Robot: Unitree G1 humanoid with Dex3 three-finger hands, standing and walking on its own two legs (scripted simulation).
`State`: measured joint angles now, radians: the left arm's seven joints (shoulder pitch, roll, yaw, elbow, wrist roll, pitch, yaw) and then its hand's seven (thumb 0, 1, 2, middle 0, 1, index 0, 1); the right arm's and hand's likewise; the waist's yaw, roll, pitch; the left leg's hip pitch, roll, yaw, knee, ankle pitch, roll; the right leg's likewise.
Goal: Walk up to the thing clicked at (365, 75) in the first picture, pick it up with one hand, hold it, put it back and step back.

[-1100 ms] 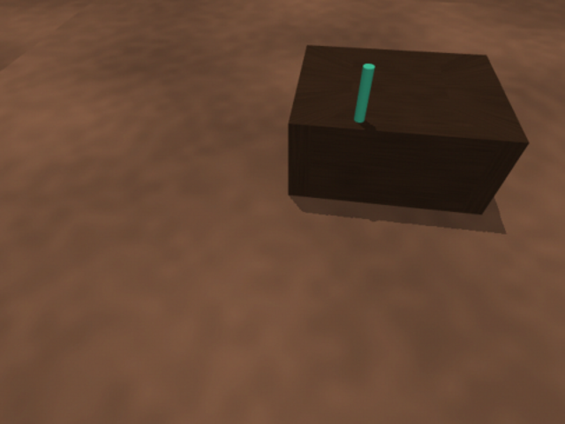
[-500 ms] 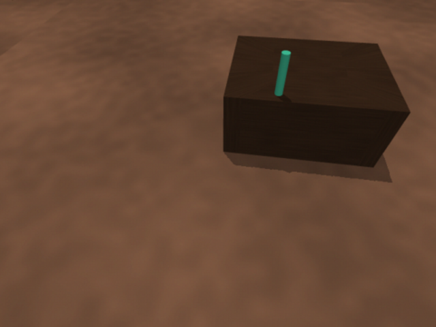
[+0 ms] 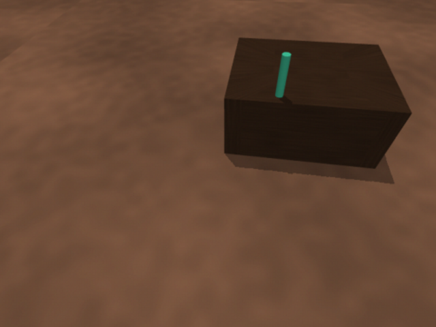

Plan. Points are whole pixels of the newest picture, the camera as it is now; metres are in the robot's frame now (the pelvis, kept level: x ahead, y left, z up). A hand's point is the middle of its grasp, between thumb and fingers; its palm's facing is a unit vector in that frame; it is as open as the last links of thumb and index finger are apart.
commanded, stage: stand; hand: right
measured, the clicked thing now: (282, 76) +1.25 -0.32 -0.25
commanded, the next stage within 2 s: walk up in 0.02 s
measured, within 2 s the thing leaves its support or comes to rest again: neither
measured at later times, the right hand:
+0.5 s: hand (403, 324) +0.16 -0.36 -0.16, palm faces +0.08 +0.94 -0.33, open 7.4 cm
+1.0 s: hand (343, 216) +0.40 -0.30 -0.13, palm faces +0.16 +0.92 -0.36, open 7.3 cm
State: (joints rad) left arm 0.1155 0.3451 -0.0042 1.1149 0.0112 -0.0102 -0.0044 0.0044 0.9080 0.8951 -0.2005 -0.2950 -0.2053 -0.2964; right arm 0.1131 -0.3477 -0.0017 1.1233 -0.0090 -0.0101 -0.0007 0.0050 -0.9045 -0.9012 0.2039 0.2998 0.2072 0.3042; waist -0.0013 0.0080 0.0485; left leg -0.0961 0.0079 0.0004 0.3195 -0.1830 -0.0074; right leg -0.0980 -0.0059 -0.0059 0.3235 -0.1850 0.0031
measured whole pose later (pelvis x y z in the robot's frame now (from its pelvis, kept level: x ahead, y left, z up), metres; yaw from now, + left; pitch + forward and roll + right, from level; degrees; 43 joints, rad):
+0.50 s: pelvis +0.11 -0.07 -0.01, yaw -6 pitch -4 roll -1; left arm 0.34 0.39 0.06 0.97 0.02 -0.07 -0.05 0.00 0.91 0.89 -0.20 -0.30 -0.21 -0.30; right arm 0.23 -0.45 -0.09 0.98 -0.03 -0.01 0.07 0.01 -0.91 -0.90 0.20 0.30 0.20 0.30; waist 0.03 0.09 0.04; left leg -0.43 0.05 0.00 1.03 -0.32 0.02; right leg -0.13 0.02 -0.03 0.44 -0.25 -0.03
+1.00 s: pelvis +0.36 -0.03 -0.01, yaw -9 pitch -4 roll +0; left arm 0.30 0.44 0.04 0.88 -0.01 -0.07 -0.04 0.01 0.91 0.89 -0.20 -0.29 -0.21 -0.30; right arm 0.26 -0.36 -0.06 0.84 -0.01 -0.07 0.06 0.00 -0.90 -0.90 0.21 0.30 0.21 0.30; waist -0.02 -0.04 0.09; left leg -0.18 0.03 0.12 0.48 -0.24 0.03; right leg -0.47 -0.04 0.05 1.05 -0.32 -0.03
